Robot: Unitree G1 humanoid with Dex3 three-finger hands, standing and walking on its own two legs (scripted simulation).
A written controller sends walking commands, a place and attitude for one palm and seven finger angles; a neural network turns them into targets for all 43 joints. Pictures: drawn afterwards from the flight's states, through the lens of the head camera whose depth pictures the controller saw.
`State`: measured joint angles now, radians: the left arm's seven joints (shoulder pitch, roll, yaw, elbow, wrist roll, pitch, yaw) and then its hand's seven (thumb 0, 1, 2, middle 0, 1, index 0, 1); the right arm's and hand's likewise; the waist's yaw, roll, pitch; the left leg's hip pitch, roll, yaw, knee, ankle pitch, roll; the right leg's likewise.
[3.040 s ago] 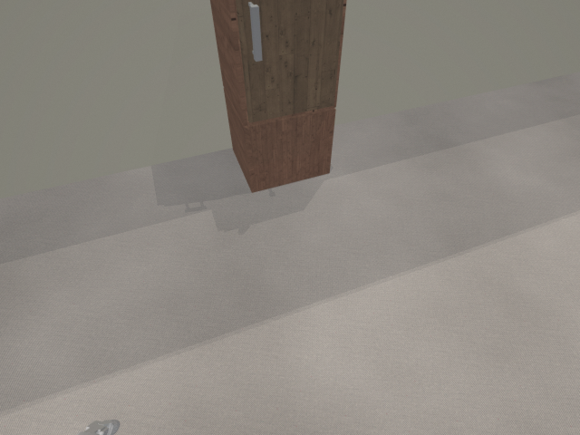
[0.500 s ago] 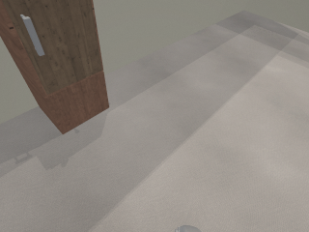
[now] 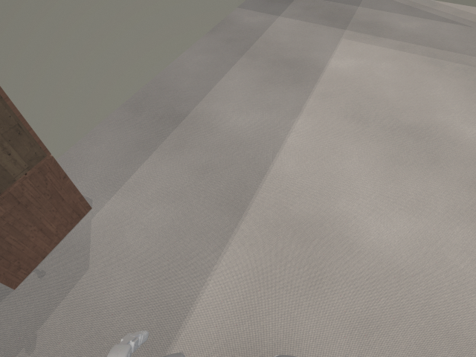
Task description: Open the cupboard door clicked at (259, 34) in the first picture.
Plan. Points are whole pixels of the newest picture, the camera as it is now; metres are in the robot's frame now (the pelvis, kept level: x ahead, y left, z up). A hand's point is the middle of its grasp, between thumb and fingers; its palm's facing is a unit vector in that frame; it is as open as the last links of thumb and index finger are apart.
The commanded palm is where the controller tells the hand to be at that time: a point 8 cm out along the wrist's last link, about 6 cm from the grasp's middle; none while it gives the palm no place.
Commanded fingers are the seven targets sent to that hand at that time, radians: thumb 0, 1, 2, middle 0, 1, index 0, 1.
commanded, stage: walk to a spot facing it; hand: left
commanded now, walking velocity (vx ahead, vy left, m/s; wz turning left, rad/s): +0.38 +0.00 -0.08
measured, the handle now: out of the picture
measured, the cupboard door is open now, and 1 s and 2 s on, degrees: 0 0 0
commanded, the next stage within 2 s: turn to face it in 0.48 s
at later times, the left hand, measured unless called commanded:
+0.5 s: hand (123, 348) +0.17 +0.23 -0.17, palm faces -0.01 -0.99 -0.14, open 7.4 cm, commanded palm none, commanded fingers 0.00 0.90 0.90 -0.20 -0.30 -0.20 -0.30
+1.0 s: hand (170, 215) +0.46 +0.17 -0.15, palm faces -0.01 -0.98 -0.19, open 7.3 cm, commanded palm none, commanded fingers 0.00 0.90 0.90 -0.20 -0.30 -0.20 -0.30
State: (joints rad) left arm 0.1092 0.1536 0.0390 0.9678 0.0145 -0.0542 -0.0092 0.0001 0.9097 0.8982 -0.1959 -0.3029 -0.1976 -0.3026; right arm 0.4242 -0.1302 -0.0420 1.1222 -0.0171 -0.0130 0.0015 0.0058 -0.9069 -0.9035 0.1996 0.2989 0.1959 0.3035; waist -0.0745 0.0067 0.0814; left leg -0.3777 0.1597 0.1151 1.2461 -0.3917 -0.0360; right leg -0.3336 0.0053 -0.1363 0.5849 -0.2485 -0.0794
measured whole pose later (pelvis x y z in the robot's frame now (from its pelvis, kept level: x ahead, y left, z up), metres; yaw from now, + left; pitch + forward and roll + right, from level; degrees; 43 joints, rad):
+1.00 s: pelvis +0.33 +0.01 +0.00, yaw +1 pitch -1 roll +0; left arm 0.11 0.13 0.04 0.97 0.03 -0.01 0.03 0.00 0.91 0.90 -0.20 -0.30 -0.20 -0.30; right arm 0.31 -0.15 -0.06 1.07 -0.01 0.05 0.01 0.00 -0.91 -0.90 0.20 0.30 0.19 0.30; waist -0.06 0.01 0.06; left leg -0.44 0.09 0.11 1.04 -0.47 -0.05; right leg -0.29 -0.15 -0.26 0.56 -0.24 0.00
